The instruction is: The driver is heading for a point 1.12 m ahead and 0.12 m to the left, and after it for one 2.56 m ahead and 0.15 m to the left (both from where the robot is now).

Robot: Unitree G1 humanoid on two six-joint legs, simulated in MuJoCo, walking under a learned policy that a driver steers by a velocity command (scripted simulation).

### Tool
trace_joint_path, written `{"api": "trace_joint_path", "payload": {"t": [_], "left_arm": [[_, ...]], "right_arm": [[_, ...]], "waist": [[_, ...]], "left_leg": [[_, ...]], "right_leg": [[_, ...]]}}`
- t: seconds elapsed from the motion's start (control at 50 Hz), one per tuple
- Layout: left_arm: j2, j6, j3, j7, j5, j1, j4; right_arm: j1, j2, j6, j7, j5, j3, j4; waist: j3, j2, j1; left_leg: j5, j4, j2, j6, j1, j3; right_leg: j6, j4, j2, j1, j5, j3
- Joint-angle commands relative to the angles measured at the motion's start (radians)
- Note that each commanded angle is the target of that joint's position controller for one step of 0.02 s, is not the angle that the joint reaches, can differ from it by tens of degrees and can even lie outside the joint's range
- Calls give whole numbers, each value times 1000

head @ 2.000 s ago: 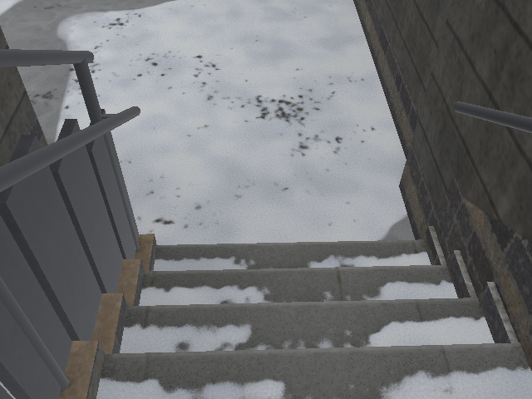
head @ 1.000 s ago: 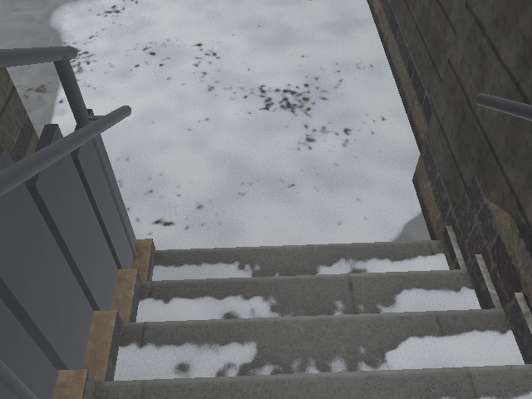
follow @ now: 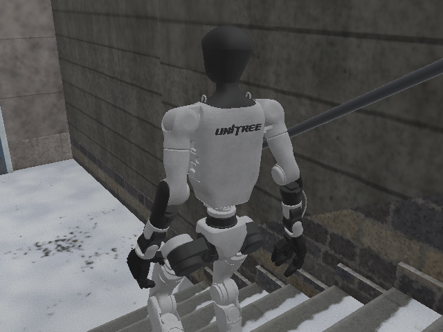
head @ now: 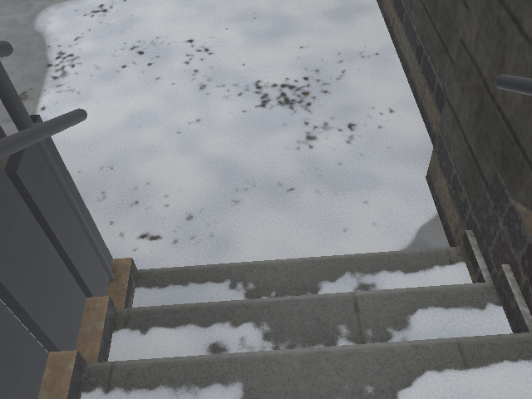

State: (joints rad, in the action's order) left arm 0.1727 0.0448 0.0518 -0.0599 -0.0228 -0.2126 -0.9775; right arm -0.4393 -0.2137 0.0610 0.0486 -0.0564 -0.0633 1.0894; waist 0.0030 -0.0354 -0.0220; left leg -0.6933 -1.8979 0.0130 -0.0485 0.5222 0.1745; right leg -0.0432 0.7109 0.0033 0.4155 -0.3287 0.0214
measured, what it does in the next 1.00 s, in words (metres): goes down: left foot 0.18 m lower, then right foot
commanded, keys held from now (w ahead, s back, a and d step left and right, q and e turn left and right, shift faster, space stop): w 0.12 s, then no key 0.88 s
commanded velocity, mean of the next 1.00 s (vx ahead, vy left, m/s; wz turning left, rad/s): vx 0.17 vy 0.00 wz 0.00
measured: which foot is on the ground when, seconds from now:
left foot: up 0.00-0.42, down 0.44-1.00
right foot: down 0.00-0.46, up 0.48-0.88, down 0.90-1.00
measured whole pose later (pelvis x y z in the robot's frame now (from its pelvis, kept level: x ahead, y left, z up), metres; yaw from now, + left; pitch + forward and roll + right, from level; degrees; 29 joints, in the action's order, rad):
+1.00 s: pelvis +0.30 -0.01 -0.16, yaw +1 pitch -1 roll +1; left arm 0.14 -0.06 0.01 0.02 -0.01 -0.26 -0.93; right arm -0.36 -0.14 -0.04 0.04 -0.01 0.01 0.97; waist 0.01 0.00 -0.04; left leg -0.23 -0.48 -0.05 -0.02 0.23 0.01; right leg 0.01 0.53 0.02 0.27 -0.24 -0.06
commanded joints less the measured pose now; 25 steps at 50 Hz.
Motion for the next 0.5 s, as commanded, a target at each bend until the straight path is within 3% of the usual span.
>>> {"api": "trace_joint_path", "payload": {"t": [0.02, 0.04, 0.06, 0.08, 0.1, 0.12, 0.14, 0.16, 0.18, 0.2, 0.22, 0.24, 0.26, 0.28, 0.3, 0.34, 0.38, 0.4, 0.42, 0.44, 0.46, 0.48, 0.5], "left_arm": [[114, 21, 2, -10, 31, -135, -32], [67, 42, -16, -1, 40, -79, -22], [36, 53, -33, 16, 39, -83, -34], [46, 51, -33, 37, 46, -126, -58], [75, 47, -29, 56, 49, -174, -82], [87, 40, -28, 71, 48, -209, -95], [110, 36, -24, 74, 66, -229, -94], [110, 33, -24, 77, 56, -239, -90], [63, 40, -32, 86, 23, -306, -119], [63, 46, -32, 98, 9, -330, -119], [54, 46, -42, 122, 6, -284, -88], [38, 44, -50, 141, -2, -288, -90], [52, 31, -47, 148, -1, -309, -105], [67, 19, -43, 150, -4, -305, -107], [60, 6, -41, 147, -6, -308, -104], [47, -19, -37, 143, -14, -328, -90], [66, -41, -22, 147, -3, -337, -65], [78, -47, -17, 151, 7, -331, -54], [58, -49, -25, 152, 9, -319, -63], [38, -44, -28, 133, 10, -320, -89], [16, -32, -22, 102, 14, -361, -110], [-49, -25, -43, 88, -26, -518, -116], [15, -21, -48, 88, -34, -485, -64]], "right_arm": [[22, -49, 15, 20, -30, -18, -133], [15, -61, 2, 15, 0, -14, -131], [-15, -36, -11, 13, 26, -20, -114], [9, -11, -21, 11, 41, -19, -134], [53, -11, -22, 7, 49, -17, -170], [95, -16, -29, 3, 54, -17, -201], [80, -26, -31, -11, 45, -18, -206], [94, -31, -35, -15, 47, -19, -214], [169, -56, -29, -30, 46, -25, -249], [222, -76, -20, -39, 55, -29, -268], [274, -75, -7, -53, 72, -21, -289], [326, -42, 7, -68, 100, -10, -292], [331, 2, 3, -79, 100, -1, -291], [335, 22, -11, -83, 86, 8, -301], [347, 28, -23, -85, 75, 15, -321], [374, 12, -35, -89, 55, 21, -354], [373, -13, -24, -105, 31, 19, -359], [318, -23, -18, -109, 26, 15, -334], [186, -27, -9, -115, 25, 6, -270], [-38, -61, -13, -104, 44, -12, -174], [-191, -90, -27, -98, 68, -20, -116], [-152, -84, -30, -104, 68, 15, -110], [-59, -39, -42, -98, 55, 35, -131]], "waist": [[7, 184, -8], [-33, 126, -34], [-77, 112, -62], [-69, 136, -52], [-69, 171, -45], [-52, 159, -38], [-23, 137, -52], [-29, 109, -49], [-41, 76, -21], [-64, 67, 2], [-81, 46, 4], [-65, 66, 32], [-46, 81, 44], [-50, 112, 48], [-57, 105, 65], [-80, 90, 100], [-98, 77, 125], [-95, 73, 104], [-72, 44, 53], [-5, -11, -31], [110, -120, -64], [236, -293, -6], [373, -273, 12]], "left_leg": [[439, 183, 84, -79, 533, 17], [484, 232, 117, -68, 472, 13], [560, 403, 117, -28, 382, -7], [557, 496, 121, -10, 330, -20], [560, 555, 130, 10, 361, -23], [558, 586, 132, 27, 360, -28], [633, 577, 113, 27, 330, -40], [637, 601, 105, 24, 343, -49], [811, 756, 125, 0, 452, 30], [894, 859, 105, -15, 464, 15], [1139, 1120, 68, -12, 295, -68], [1335, 1220, 15, -6, 74, -134], [1388, 1243, -22, 6, -51, -165], [1348, 1268, -25, 19, -69, -154], [1291, 1318, -22, 32, -74, -145], [1183, 1445, 16, 47, 7, -106], [1136, 1584, 72, 49, 45, -62], [1096, 1630, 85, 41, -6, -65], [1172, 1714, 85, 22, -148, -89], [1371, 1723, 89, 13, -401, -158], [1721, 1537, 172, -35, -737, -95], [2044, 1209, 320, -172, -1018, 10], [1819, 1199, 357, -232, -1005, 91]], "right_leg": [[-224, -346, 402, -243, -155, -680], [-184, -287, 371, -119, 29, -655], [-165, -251, 293, 24, 199, -457], [-176, -279, 253, 56, 209, -416], [-206, -271, 254, 31, 293, -432], [-221, -269, 253, 11, 358, -434], [-221, -242, 252, 5, 418, -422], [-211, -224, 251, -16, 504, -398], [-175, -155, 225, -130, 396, -367], [-140, -115, 216, -149, 409, -342], [-91, -70, 104, -12, 275, -185], [-68, -67, 54, 122, 239, -121], [-73, -62, 37, 164, 197, -92], [-91, -24, 47, 148, 180, -97], [-105, 24, 44, 121, 181, -98], [-122, 140, 66, -26, 199, -154], [-137, 236, 99, -158, 226, -245], [-144, 281, 114, -167, 278, -280], [-132, 409, 75, -130, 250, -270], [-99, 634, 21, -38, 202, -191], [-30, 976, -106, 224, -250, -84], [40, 1311, -172, 457, -708, -192], [84, 1319, -72, 485, -673, -261]]}}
